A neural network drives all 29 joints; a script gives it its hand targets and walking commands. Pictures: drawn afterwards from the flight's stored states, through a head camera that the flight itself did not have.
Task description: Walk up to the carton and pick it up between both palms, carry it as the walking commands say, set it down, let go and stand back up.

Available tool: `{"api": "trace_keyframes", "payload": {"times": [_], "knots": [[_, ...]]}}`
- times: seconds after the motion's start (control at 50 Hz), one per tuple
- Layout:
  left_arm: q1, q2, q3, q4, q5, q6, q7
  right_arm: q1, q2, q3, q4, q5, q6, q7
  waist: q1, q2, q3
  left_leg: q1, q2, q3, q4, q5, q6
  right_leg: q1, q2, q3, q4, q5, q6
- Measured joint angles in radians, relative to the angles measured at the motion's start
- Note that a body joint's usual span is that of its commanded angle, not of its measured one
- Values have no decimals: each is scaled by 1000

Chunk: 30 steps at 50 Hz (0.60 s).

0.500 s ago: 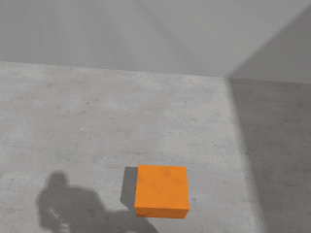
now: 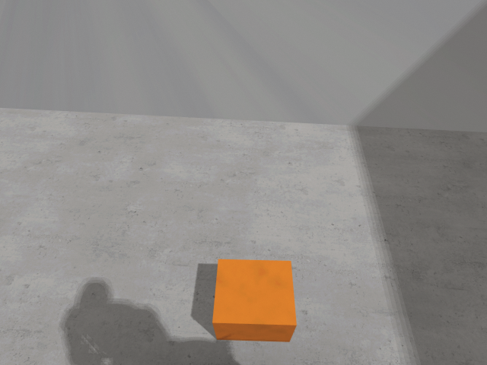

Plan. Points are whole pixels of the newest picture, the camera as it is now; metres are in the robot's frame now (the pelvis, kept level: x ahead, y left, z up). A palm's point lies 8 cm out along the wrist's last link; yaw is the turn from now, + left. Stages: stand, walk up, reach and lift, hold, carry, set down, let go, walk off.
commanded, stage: walk up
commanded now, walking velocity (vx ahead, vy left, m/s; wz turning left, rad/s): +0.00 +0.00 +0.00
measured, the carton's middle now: (253, 300) +0.47 -0.02 -0.66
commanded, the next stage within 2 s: stand in 0.04 s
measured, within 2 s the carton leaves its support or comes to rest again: neither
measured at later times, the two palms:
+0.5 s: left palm out of the picture +0.13 +0.24 -0.13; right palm out of the picture +0.13 -0.24 -0.13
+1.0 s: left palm (141, 353) +0.18 +0.21 -0.16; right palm (374, 341) +0.21 -0.25 -0.17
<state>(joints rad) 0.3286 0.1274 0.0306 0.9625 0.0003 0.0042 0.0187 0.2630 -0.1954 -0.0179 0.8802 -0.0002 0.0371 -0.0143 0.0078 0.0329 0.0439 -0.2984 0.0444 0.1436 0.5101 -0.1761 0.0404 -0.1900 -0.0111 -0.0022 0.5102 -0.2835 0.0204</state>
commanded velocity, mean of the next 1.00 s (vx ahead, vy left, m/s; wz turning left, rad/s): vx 0.00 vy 0.00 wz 0.00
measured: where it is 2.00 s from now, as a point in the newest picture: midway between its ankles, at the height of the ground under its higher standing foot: outside the picture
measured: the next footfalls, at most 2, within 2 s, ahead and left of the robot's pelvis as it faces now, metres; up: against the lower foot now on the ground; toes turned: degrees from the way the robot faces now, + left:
none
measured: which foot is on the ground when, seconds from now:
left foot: down 0.00-1.00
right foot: down 0.00-1.00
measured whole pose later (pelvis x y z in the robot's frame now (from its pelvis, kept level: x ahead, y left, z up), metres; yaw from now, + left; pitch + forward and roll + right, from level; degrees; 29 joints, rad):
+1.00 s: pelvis +0.01 -0.03 -0.05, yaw +2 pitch +15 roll +4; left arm -0.01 0.20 0.04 0.67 0.00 0.13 -0.03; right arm -0.03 -0.20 -0.06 0.69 0.00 0.11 0.01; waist 0.01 -0.04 0.00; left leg -0.80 0.01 0.14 0.84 -0.29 0.03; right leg -0.75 -0.05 0.04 0.98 -0.50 0.01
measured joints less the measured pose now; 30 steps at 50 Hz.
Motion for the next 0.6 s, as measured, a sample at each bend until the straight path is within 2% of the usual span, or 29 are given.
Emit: {"api": "trace_keyframes", "payload": {"times": [0.34,0.38,0.46,0.52,0.6], "knots": [[0,17,0,-13,0,3,-1,-1,0,0,-4,0,-1,0,0,-4,8,-9,-1,0,6,-17,1,-7,-1,0,1,-14,0],[-19,37,0,-119,0,80,-10,-23,0,1,-44,0,36,2,0,-25,29,-36,-11,0,46,-66,2,-45,-13,1,69,-74,0],[-162,87,0,-274,-2,229,-23,-129,0,1,-106,0,141,3,0,-65,85,-74,-22,0,102,-30,2,-99,-29,1,169,-81,-6],[-260,102,0,-307,-2,301,-43,-183,0,1,-132,0,197,7,0,-80,96,-78,-29,0,124,-58,5,-101,-37,3,188,-103,-6],[-281,85,0,-337,-2,327,-49,-194,0,1,-149,0,218,27,0,-81,81,-88,-33,0,124,-78,11,-102,-39,3,169,-106,-6]]}}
